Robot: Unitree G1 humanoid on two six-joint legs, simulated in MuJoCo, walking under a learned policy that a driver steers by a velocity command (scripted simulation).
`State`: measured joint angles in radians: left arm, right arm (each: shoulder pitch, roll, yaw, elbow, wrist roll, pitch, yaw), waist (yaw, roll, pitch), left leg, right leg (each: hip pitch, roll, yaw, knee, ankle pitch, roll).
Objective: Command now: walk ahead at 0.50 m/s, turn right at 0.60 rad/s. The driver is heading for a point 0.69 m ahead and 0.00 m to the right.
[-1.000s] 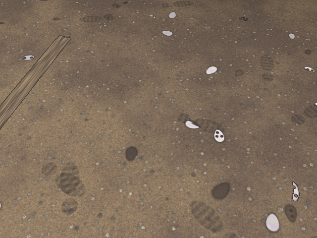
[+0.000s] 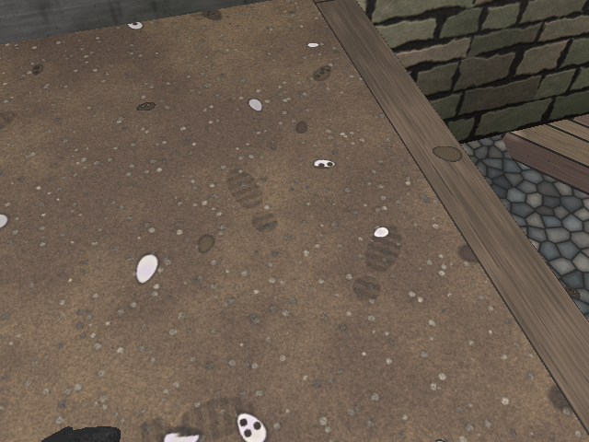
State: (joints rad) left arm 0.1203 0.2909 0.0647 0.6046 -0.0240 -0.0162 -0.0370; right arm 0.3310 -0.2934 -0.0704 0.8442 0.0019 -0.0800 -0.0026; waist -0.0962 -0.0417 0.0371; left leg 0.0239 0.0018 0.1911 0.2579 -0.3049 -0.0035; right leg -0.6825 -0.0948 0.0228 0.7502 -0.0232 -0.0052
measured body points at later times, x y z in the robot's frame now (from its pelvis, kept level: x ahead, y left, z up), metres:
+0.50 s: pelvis +0.29 -0.05 +0.00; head +0.31 -0.07 +0.45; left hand +0.42 +0.22 -0.10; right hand +0.44 -0.34 -0.08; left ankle +0.50 +0.06 -0.70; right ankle +0.20 -0.12 -0.74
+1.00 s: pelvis +0.55 -0.08 +0.00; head +0.58 -0.09 +0.45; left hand +0.82 +0.09 -0.08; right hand +0.50 -0.36 -0.12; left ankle +0.51 +0.03 -0.74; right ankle +0.66 -0.24 -0.71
